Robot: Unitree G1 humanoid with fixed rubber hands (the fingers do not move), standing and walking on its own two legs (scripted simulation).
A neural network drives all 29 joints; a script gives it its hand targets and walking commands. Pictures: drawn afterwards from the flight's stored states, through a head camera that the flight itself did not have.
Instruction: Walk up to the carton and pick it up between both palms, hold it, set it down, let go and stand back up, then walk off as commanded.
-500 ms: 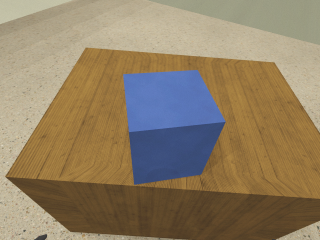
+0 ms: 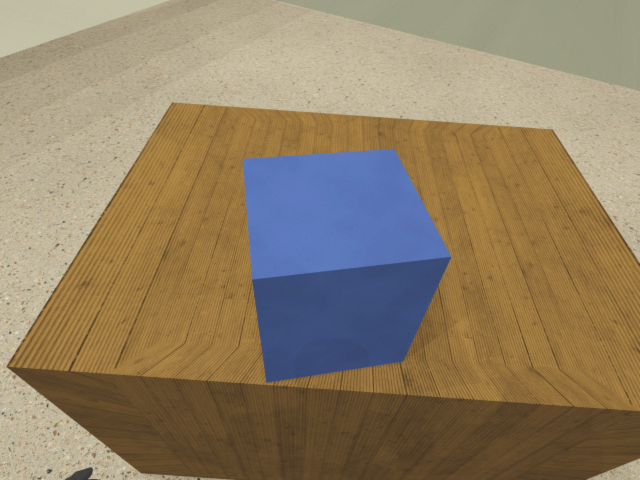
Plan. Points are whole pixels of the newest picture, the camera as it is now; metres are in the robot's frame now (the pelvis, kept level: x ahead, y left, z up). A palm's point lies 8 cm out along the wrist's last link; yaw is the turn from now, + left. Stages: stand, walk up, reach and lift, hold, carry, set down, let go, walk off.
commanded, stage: walk up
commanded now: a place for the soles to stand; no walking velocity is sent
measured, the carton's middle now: (329, 268) +0.41 +0.00 +0.04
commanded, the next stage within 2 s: reach and lift in 0.70 s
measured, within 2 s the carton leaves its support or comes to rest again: neither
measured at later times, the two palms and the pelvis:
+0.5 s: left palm out of the picture +0.10 +0.32 -0.09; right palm out of the picture +0.10 -0.31 -0.09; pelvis +0.00 +0.00 +0.00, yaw +0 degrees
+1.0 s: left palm (102, 455) +0.18 +0.27 -0.07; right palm out of the picture +0.15 -0.31 -0.08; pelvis +0.00 -0.02 +0.00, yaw -2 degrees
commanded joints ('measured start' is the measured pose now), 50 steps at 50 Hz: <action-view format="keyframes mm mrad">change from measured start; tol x8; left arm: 1 -67 195 24 11 -15 -28 25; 35 -73 187 24 5 -10 -17 19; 36 -394 147 26 -245 -8 219 49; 43 -249 69 11 -507 20 392 71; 50 -65 72 91 -515 37 365 60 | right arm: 1 -50 -215 -50 -32 -12 -9 2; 35 -34 -219 -49 -32 -19 -26 -11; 36 -336 -68 -204 52 -161 -205 31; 43 -204 -205 -267 14 -101 -227 84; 50 -105 -138 -166 -75 -12 -241 69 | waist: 1 24 43 -49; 30 16 38 -98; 38 -27 87 48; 44 -5 164 -110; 50 36 -8 -181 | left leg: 1 -13 90 -147 -174 77 70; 13 17 63 -104 -173 32 49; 30 47 79 -108 -136 188 57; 35 -1 88 -137 -175 100 63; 36 -114 23 74 -110 -112 -9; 39 -228 96 59 -148 -244 40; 43 -66 124 44 -191 -86 0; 47 204 35 77 -140 244 -26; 50 250 -7 70 -149 337 -24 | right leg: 1 100 -91 132 -221 -45 -65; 13 80 -102 142 -257 -111 -72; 25 125 -100 127 -201 81 -66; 35 109 -93 135 -210 -22 -68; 36 -22 62 29 -68 -92 -18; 39 163 99 8 43 -15 -16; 50 217 73 39 -217 363 6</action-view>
